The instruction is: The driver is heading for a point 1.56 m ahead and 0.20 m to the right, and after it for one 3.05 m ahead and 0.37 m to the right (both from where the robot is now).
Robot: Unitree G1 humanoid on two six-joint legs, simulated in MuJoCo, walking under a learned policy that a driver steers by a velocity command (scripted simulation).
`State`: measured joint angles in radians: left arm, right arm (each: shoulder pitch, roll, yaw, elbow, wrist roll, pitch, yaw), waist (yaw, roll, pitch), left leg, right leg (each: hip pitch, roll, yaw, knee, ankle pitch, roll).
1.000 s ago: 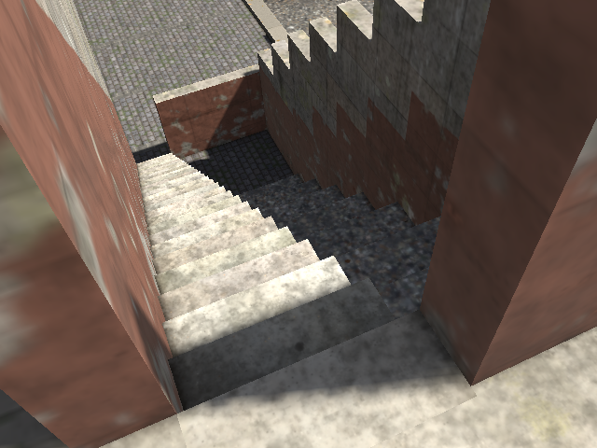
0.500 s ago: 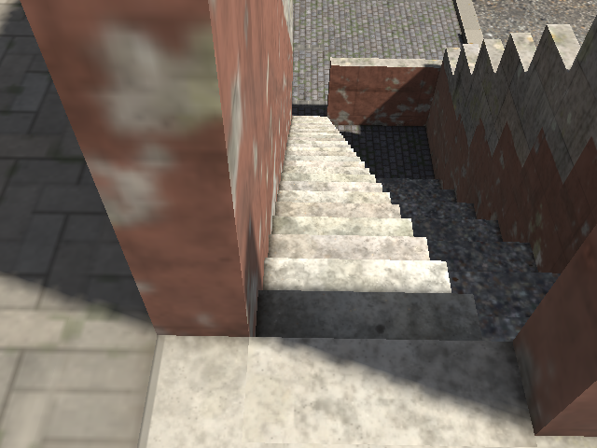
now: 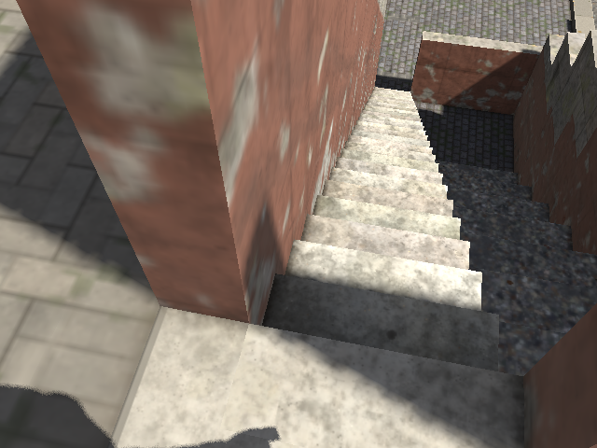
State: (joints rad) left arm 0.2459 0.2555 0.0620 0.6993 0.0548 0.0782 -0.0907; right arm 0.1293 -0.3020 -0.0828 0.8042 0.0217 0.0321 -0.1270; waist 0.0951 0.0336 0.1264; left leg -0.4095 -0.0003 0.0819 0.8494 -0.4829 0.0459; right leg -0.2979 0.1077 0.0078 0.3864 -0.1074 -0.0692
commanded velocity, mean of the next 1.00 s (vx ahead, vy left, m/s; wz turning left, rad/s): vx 0.13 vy -0.51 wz -0.10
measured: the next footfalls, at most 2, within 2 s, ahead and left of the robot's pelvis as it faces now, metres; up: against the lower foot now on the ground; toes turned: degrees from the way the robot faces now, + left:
left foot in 0.04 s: +0.07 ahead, +0.05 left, +0.00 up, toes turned +1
right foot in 0.44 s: +0.07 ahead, -0.39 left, +0.00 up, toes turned -26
